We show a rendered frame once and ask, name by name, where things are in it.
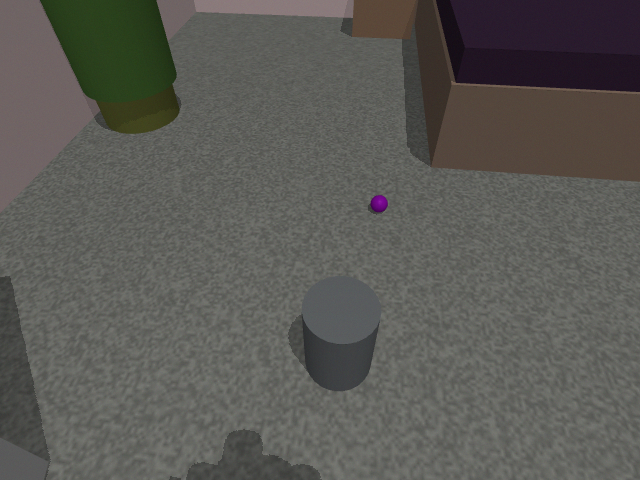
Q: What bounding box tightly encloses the bed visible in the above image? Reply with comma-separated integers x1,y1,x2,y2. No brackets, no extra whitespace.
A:
413,0,640,182

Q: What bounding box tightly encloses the potted plant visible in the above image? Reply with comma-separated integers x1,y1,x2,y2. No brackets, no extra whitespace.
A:
40,0,179,134

